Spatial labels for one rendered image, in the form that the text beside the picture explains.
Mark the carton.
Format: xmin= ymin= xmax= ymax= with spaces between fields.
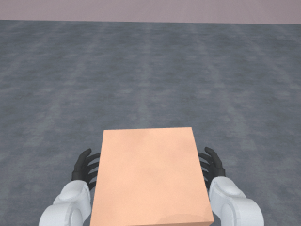
xmin=89 ymin=127 xmax=214 ymax=226

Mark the robot left forearm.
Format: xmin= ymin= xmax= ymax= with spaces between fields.
xmin=39 ymin=180 xmax=92 ymax=226

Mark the robot right forearm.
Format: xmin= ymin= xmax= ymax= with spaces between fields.
xmin=209 ymin=176 xmax=264 ymax=226

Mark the right robot hand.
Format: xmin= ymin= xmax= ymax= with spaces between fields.
xmin=198 ymin=147 xmax=226 ymax=191

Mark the left robot hand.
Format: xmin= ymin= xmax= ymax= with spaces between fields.
xmin=71 ymin=148 xmax=101 ymax=191

